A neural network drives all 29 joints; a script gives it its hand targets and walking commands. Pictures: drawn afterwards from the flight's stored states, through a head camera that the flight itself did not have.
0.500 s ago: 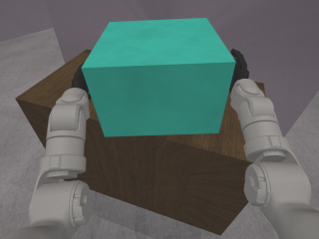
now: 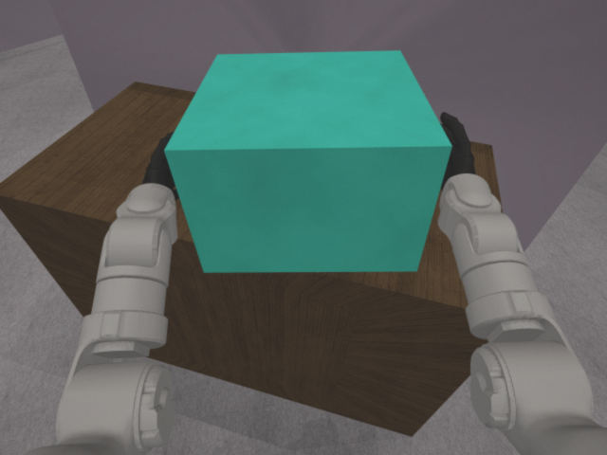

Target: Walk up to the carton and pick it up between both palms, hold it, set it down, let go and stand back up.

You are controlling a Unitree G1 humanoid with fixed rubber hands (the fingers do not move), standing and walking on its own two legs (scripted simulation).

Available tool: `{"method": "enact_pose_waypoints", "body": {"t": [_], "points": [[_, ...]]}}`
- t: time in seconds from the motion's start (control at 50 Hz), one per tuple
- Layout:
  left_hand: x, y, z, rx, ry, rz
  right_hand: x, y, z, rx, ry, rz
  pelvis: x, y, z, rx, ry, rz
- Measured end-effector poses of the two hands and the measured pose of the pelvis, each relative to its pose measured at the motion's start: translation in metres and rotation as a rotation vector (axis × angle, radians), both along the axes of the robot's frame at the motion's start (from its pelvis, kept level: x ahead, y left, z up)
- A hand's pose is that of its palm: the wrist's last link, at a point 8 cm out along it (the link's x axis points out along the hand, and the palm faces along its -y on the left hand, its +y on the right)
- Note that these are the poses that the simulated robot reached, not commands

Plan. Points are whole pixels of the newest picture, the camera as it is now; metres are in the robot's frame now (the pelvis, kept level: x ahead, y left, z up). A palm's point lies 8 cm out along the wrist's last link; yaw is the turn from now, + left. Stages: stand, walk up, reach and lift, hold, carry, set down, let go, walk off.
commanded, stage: set down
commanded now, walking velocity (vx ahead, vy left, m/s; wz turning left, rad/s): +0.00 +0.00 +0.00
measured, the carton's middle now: (308, 153) +0.49 -0.04 +0.16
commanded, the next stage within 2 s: none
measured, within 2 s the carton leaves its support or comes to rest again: neither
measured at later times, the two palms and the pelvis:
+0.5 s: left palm (167, 210) +0.40 +0.15 +0.14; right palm (455, 197) +0.39 -0.22 +0.16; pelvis -0.01 +0.00 +0.00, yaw +0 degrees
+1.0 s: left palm (192, 200) +0.46 +0.13 +0.10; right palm (447, 190) +0.44 -0.24 +0.13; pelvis +0.03 -0.01 +0.00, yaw +0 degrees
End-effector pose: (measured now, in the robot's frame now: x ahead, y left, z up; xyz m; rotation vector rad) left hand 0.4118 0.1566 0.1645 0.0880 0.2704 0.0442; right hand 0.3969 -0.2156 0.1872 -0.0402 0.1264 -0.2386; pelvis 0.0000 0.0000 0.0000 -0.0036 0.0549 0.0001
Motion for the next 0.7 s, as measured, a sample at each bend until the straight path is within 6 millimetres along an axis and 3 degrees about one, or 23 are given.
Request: {"method": "enact_pose_waypoints", "body": {"t": [0.28,0.48,0.7], "points": [[-0.009,-0.003,0.003,-0.012,-0.033,-0.009,-0.01,-0.004,0.002,0.078,-0.061,0.004,-0.008,0.002,0.0,-0.002,-0.011,0.0],[-0.009,-0.003,-0.026,-0.01,0.024,-0.017,-0.012,-0.005,-0.025,0.134,-0.023,-0.001,-0.011,0.003,0.0,-0.004,-0.015,0.001],[0.007,-0.012,-0.04,-0.011,0.012,-0.015,0.005,-0.014,-0.039,0.125,-0.039,0.002,0.002,-0.002,0.0,0.003,0.006,0.001]]}}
